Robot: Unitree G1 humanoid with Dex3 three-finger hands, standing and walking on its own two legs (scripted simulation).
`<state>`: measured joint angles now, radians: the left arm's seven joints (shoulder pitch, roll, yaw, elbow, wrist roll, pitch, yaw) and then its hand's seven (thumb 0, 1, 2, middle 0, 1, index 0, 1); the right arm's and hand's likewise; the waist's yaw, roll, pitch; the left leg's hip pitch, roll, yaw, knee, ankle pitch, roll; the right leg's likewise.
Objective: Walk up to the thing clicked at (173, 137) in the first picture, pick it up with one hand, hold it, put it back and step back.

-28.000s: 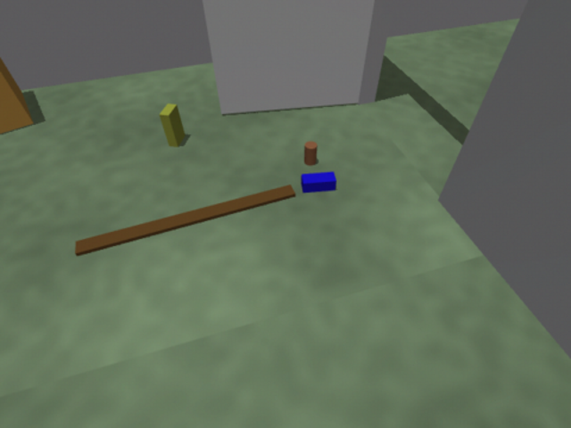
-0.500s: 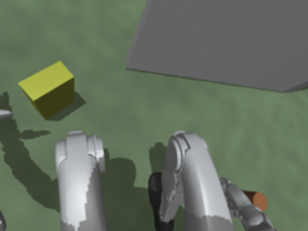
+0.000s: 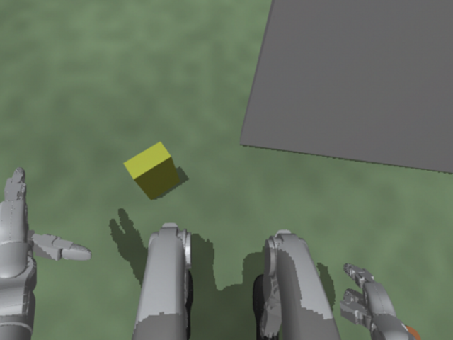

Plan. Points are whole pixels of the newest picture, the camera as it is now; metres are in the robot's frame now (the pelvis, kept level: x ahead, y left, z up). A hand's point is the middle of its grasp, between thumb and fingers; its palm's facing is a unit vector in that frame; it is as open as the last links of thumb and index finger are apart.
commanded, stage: home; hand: left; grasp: from the side
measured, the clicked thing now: (155, 173) +0.49 +0.24 -0.38
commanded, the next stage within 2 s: none
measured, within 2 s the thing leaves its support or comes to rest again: neither
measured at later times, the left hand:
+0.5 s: hand (26, 241) +0.25 +0.24 +0.12, palm faces +0.22 -0.91 -0.35, open 17.7 cm
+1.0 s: hand (10, 270) +0.23 +0.21 +0.18, palm faces +0.21 -0.93 -0.29, open 17.5 cm
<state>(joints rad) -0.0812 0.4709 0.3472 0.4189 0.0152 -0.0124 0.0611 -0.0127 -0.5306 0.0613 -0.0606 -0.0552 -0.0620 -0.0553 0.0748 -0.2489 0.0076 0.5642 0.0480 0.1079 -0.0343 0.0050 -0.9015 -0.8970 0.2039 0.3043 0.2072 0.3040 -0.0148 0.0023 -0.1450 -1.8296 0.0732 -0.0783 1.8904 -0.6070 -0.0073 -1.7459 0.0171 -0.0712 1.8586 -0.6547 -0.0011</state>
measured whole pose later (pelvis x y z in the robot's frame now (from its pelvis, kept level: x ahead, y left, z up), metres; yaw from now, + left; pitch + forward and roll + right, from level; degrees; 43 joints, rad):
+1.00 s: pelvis +0.08 +0.01 +0.23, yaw +5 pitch +7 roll -2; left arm 0.46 0.21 -0.01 0.00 -0.01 0.26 0.15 -0.01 -0.55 0.05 -0.05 -0.05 -0.06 -0.05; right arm 0.27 -0.21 0.03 0.49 0.02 -0.11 -0.18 0.01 -0.90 -0.90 0.20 0.30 0.21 0.30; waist -0.02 0.03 -0.11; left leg -0.65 0.04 -0.02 0.96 -0.44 0.00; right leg -0.56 -0.01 -0.06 0.91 -0.47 0.01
